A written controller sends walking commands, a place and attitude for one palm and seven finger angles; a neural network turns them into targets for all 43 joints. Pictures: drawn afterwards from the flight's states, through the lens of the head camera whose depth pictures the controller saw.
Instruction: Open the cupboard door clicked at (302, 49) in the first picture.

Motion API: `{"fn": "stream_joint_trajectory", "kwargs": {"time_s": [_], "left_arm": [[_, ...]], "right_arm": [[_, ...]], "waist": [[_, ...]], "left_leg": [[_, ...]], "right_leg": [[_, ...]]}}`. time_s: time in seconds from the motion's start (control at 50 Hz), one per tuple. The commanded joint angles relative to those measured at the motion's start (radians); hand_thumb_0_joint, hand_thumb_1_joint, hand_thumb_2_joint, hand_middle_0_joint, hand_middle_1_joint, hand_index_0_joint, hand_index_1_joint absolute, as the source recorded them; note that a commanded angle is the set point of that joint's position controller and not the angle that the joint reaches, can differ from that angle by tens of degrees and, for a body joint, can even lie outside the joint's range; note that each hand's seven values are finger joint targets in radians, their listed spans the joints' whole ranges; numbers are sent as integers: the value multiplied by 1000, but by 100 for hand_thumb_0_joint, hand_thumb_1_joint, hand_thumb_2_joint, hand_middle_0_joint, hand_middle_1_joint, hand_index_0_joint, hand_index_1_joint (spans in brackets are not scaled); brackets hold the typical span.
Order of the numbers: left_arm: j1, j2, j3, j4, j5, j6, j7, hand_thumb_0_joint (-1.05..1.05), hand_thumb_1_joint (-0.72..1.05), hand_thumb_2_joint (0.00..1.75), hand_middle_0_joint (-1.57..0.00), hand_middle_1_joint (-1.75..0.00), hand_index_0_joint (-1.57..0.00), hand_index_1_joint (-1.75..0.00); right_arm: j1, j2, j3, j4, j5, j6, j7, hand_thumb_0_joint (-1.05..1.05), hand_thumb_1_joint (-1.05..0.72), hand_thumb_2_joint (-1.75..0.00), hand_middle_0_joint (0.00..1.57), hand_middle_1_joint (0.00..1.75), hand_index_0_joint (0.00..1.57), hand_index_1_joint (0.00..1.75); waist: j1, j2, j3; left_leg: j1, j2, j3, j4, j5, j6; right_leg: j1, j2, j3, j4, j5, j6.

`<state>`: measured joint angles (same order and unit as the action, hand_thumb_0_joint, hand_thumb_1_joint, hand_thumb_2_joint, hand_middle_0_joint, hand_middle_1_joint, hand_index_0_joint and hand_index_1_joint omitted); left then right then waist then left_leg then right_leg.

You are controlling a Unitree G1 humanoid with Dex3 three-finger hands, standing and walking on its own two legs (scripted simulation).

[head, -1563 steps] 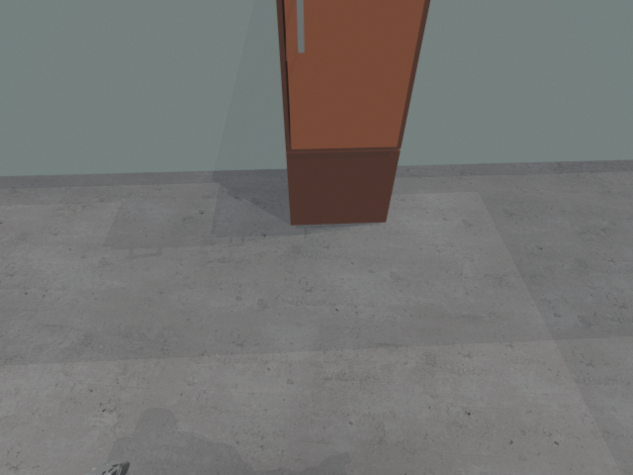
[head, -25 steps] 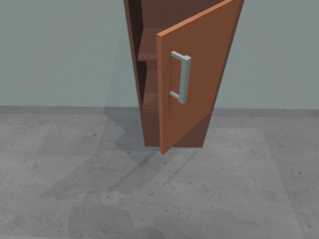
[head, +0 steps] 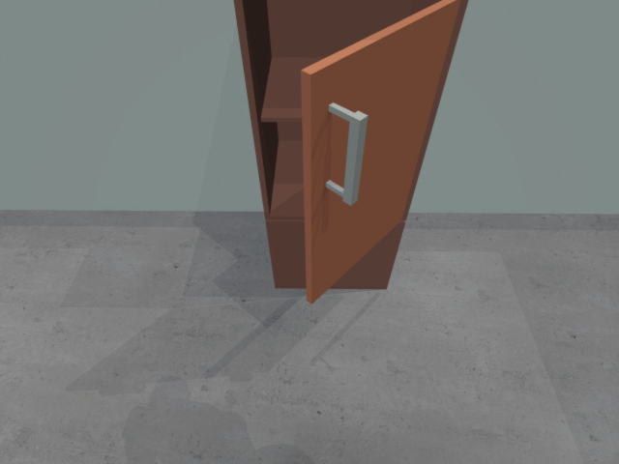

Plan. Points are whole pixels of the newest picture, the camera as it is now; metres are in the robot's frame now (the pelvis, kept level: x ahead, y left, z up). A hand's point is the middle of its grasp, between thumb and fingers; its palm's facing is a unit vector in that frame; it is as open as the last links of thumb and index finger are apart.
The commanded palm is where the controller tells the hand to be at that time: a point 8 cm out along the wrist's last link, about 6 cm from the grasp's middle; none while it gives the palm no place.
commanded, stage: look to check the result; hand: left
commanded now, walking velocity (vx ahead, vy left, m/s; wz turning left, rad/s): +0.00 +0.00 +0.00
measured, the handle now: (344, 157) +0.54 -0.03 +0.10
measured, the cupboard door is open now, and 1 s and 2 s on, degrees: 47 47 47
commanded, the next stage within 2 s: walk to a spot facing it in 0.46 s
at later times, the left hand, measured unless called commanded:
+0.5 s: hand out of the picture +0.00 +0.16 -0.17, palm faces +0.02 -0.98 -0.18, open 7.4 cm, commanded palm none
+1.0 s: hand out of the picture +0.07 +0.17 -0.18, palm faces -0.11 -0.96 -0.27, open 7.4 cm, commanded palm none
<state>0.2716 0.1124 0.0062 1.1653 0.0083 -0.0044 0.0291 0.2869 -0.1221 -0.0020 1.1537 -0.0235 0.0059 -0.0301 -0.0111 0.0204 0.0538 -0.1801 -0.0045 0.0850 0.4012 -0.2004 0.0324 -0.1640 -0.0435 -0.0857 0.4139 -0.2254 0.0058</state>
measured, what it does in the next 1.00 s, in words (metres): stands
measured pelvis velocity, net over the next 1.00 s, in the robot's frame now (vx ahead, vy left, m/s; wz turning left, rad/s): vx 0.00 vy -0.03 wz -0.18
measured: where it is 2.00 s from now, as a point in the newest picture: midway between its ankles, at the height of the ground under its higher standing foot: outside the picture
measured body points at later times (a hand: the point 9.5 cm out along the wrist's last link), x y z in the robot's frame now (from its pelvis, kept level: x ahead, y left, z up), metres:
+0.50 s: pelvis +0.01 +0.00 +0.00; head +0.03 -0.01 +0.45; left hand +0.00 +0.21 -0.16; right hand -0.01 -0.21 -0.17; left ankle +0.01 +0.10 -0.74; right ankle +0.00 -0.12 -0.74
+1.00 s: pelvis +0.00 -0.03 -0.02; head +0.05 -0.06 +0.42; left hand +0.08 +0.22 -0.16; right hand +0.00 -0.27 -0.19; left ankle +0.01 +0.10 -0.74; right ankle -0.01 -0.11 -0.75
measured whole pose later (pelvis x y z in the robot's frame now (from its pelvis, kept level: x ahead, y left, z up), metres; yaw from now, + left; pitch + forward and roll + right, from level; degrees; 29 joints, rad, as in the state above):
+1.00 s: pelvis +0.00 -0.03 -0.02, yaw -10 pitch +0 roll +2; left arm 0.21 0.18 0.08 1.02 0.03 0.05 -0.01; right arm 0.21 -0.20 -0.06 1.02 -0.03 0.03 -0.03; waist 0.02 0.04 0.10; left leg -0.26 0.10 0.24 0.63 -0.35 -0.01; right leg -0.31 0.00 -0.04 0.67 -0.35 -0.03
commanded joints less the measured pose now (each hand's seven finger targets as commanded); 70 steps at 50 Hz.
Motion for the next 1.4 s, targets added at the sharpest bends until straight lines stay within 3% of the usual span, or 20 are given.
{"fn": "stream_joint_trajectory", "kwargs": {"time_s": [0.0,0.6,0.68,0.78,0.84,0.88,0.92,0.94,0.96,0.98,1.0,1.02,1.04,1.08,1.12,1.18,1.32,1.38], "left_arm": [[74,96,19,-12,0,-11,10,0,90,90,-20,-30,-20,-30],[62,111,27,-21,0,-8,9,0,90,90,-20,-30,-20,-30],[29,139,59,-61,6,14,1,0,90,90,-20,-30,-20,-30],[-7,148,84,-132,16,34,-15,0,90,90,-20,-30,-20,-30],[-16,134,91,-166,18,46,-26,0,90,90,-20,-30,-20,-30],[-38,127,94,-194,19,50,-34,0,90,90,-20,-30,-20,-30],[-6,126,96,-194,17,40,-37,0,90,90,-20,-30,-20,-30],[40,141,101,-187,17,36,-37,0,90,90,-20,-30,-20,-30],[62,208,111,-185,26,25,-27,0,90,90,-20,-30,-20,-30],[78,306,128,-183,24,20,-17,0,90,90,-20,-30,-20,-30],[105,285,127,-178,13,17,-2,0,90,90,-20,-30,-20,-30],[63,271,127,-188,11,21,7,0,90,90,-20,-30,-20,-30],[16,255,121,-209,10,20,10,0,90,90,-20,-30,-20,-30],[-1,244,115,-227,10,12,9,0,90,90,-20,-30,-20,-30],[9,250,117,-230,13,10,9,0,90,90,-20,-30,-20,-30],[21,265,120,-240,13,15,1,0,90,90,-20,-30,-20,-30],[32,290,131,-265,21,23,-1,0,90,90,-20,-30,-20,-30],[-19,299,132,-290,17,27,-5,0,90,90,-20,-30,-20,-30]], "right_arm": [[75,-78,-13,-11,2,-9,-8,0,-90,-90,20,30,20,30],[57,-95,-18,-7,2,-6,-13,0,-90,-90,20,30,20,30],[43,-127,-44,-38,2,11,-21,0,-90,-90,20,30,20,30],[11,-179,-74,-105,-1,16,-25,0,-90,-90,20,30,20,30],[-10,-222,-90,-145,-7,12,-24,0,-90,-90,20,30,20,30],[-28,-233,-92,-168,-14,9,-20,0,-90,-90,20,30,20,30],[-62,-232,-91,-189,-13,8,-18,0,-90,-90,20,30,20,30],[-89,-238,-93,-203,-10,10,-18,0,-90,-90,20,30,20,30],[-103,-203,-91,-222,1,17,-15,0,-90,-90,20,30,20,30],[-126,-153,-83,-256,10,23,-5,0,-90,-90,20,30,20,30],[-164,-181,-85,-257,5,37,-8,0,-90,-90,20,30,20,30],[-161,-176,-90,-261,8,38,-9,0,-90,-90,20,30,20,30],[-159,-174,-85,-260,8,34,-7,0,-90,-90,20,30,20,30],[-179,-162,-80,-265,6,33,-3,0,-90,-90,20,30,20,30],[-181,-157,-79,-274,8,35,-4,0,-90,-90,20,30,20,30],[-212,-163,-78,-294,10,37,-6,0,-90,-90,20,30,20,30],[-256,-169,-75,-341,22,21,-12,0,-90,-90,20,30,20,30],[-201,-168,-71,-337,26,11,-15,0,-90,-90,20,30,20,30]], "waist": [[-2,-11,22],[-2,-14,21],[-8,-11,15],[-2,45,3],[6,146,-16],[8,166,-5],[38,85,-35],[65,34,-40],[72,-177,-28],[82,-364,-28],[95,-305,-42],[63,-235,-45],[43,-178,-54],[38,-94,-80],[37,-94,-112],[48,-130,-92],[62,-167,-123],[29,-145,-128]], "left_leg": [[-2,108,-103,-98,45,2],[34,121,-80,-69,105,-2],[26,152,-50,-14,65,1],[5,231,-84,-35,-33,32],[-22,344,-154,-109,-85,92],[-35,388,-144,-111,-2,125],[-48,366,-66,-6,112,96],[-80,316,-10,100,116,54],[-177,185,84,297,-40,-22],[-343,47,98,540,-406,-69],[-376,51,-52,686,-398,-59],[-418,60,-87,751,-347,-61],[-427,77,-113,768,-291,-68],[-394,72,-105,742,-236,-84],[-370,60,-104,694,-225,-90],[-367,42,-102,636,-223,-95],[-305,17,-113,474,-263,-89],[-187,1,-112,291,-204,-79]], "right_leg": [[-39,-74,80,-83,43,-36],[-42,-74,102,-82,108,-39],[-104,-64,127,-14,134,-48],[-184,-10,127,112,81,-43],[-218,33,75,319,-108,-27],[-233,19,59,409,-233,-19],[-145,14,55,303,-162,-22],[-79,10,71,162,-26,-27],[-22,-105,281,-12,181,-73],[32,-300,544,-121,336,-168],[41,-272,583,-124,369,-173],[69,-256,555,-87,391,-174],[88,-232,504,-59,383,-207],[93,-191,450,-40,442,-209],[122,-174,445,-31,471,-201],[126,-146,453,-38,475,-195],[133,-144,544,1,550,-213],[55,-113,553,32,547,-186]]}}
